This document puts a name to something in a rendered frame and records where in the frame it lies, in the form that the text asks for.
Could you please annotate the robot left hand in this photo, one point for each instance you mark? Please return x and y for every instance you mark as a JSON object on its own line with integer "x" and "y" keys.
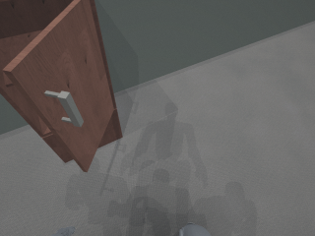
{"x": 68, "y": 231}

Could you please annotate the handle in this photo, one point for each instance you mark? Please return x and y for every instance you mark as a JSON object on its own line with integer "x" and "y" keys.
{"x": 69, "y": 105}

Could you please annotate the cupboard door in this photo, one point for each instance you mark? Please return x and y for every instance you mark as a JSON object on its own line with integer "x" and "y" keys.
{"x": 66, "y": 56}

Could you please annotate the robot right thigh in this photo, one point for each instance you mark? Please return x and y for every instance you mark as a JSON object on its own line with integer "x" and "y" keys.
{"x": 193, "y": 230}

